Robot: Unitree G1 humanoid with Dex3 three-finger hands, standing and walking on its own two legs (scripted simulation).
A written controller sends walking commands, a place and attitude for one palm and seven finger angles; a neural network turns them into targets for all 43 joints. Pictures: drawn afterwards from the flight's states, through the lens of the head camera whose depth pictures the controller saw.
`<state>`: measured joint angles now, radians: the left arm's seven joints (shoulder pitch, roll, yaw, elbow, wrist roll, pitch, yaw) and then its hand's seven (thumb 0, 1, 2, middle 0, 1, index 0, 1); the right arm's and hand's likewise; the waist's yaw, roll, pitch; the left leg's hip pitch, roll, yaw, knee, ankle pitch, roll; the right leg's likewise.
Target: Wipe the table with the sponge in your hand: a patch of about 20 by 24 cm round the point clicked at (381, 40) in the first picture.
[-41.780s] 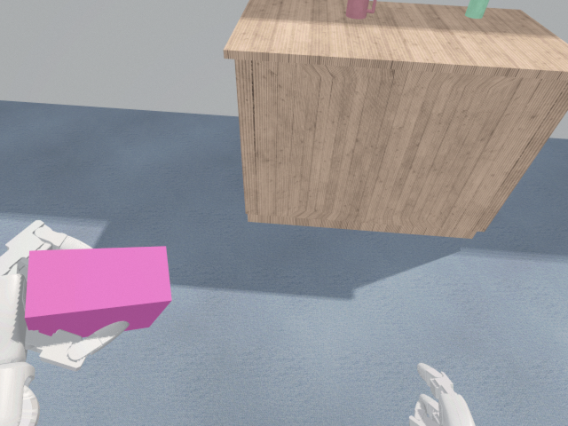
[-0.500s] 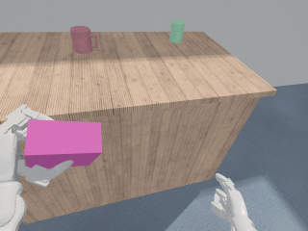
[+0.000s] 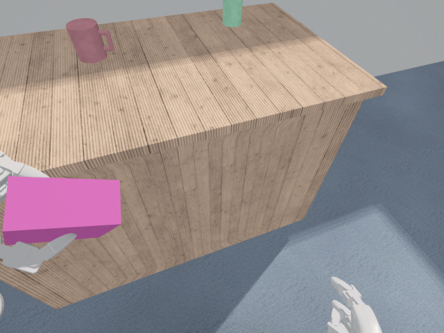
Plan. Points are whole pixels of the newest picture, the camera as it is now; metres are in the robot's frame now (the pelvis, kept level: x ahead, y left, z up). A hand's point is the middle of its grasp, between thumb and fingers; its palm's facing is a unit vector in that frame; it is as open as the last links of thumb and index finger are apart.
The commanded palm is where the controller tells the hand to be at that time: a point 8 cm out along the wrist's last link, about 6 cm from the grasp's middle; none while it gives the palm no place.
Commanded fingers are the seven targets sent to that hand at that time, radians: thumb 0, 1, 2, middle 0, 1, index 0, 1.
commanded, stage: come to a stop and stand still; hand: left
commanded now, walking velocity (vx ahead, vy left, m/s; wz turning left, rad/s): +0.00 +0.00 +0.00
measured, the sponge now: (78, 212) +0.25 +0.22 +0.14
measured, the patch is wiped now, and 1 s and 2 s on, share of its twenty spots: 0.95 0.95 0.95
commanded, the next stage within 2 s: step back with the hand held close in 0.70 s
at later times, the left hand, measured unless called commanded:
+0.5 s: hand (46, 206) +0.25 +0.26 +0.16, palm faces +0.40 -0.84 -0.37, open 10.3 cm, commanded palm +0.18 +0.29 +0.18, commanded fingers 0.00 0.10 1.30 -1.20 -1.60 -1.20 -1.60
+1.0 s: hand (35, 216) +0.23 +0.26 +0.16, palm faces +0.42 -0.82 -0.38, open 10.3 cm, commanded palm +0.17 +0.29 +0.18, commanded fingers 0.00 0.10 1.30 -1.20 -1.60 -1.20 -1.60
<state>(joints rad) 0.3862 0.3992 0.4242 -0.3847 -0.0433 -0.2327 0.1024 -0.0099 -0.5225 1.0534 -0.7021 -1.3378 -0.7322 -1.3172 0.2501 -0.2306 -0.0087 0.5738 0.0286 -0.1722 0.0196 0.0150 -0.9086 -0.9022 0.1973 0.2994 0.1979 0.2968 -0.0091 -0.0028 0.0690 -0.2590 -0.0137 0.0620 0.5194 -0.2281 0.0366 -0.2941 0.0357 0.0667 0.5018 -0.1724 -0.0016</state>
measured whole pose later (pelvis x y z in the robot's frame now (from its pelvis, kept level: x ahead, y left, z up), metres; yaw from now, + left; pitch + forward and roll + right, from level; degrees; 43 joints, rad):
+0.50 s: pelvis +0.03 +0.00 +0.01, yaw +1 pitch -1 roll -1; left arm 0.37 0.34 0.33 -0.36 -0.01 -0.21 0.08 -0.01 -0.53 1.06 -0.71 -1.33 -0.74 -1.31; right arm 0.20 -0.18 0.05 0.55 -0.01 -0.14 -0.01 0.01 -0.90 -0.90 0.20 0.30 0.20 0.30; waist 0.03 -0.02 0.03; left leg -0.20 -0.02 0.04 0.44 -0.22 0.04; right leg -0.22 0.03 0.05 0.39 -0.16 0.00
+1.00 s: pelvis +0.02 +0.00 +0.01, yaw +2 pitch -1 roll -1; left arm 0.41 0.36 0.34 -0.43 -0.03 -0.19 0.11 -0.01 -0.53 1.06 -0.71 -1.34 -0.74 -1.32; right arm 0.19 -0.19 0.03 0.53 0.00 -0.09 -0.04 0.01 -0.91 -0.90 0.20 0.30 0.20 0.30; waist 0.03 -0.01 0.05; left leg -0.21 -0.02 0.02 0.42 -0.20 0.03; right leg -0.21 0.03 0.03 0.35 -0.13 0.00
